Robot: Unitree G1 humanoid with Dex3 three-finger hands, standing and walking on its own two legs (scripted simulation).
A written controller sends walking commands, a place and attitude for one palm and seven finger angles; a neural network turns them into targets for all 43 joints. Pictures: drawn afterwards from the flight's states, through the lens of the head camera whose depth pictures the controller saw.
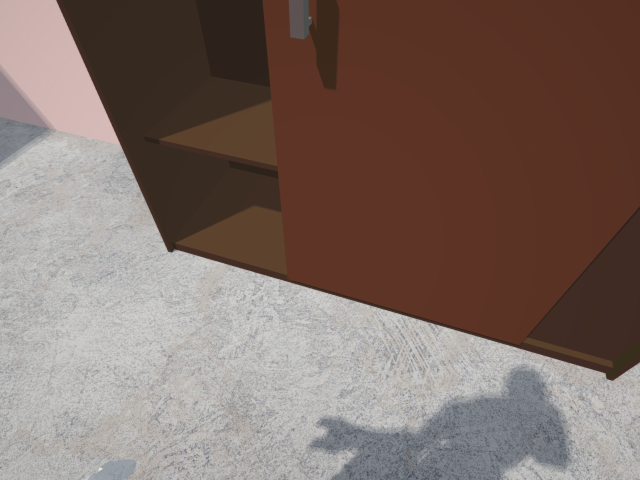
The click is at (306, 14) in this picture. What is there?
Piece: wardrobe's sliding door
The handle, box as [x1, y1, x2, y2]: [289, 0, 311, 38]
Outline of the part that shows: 289,0 290,36 304,38 308,34 308,26 311,23 311,17 308,16 308,0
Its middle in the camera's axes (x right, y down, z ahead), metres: -0.03 -0.45 +0.69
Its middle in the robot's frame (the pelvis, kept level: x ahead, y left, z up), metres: +0.85 +0.09 +0.26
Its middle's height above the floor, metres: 1.03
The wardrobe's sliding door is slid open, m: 0.52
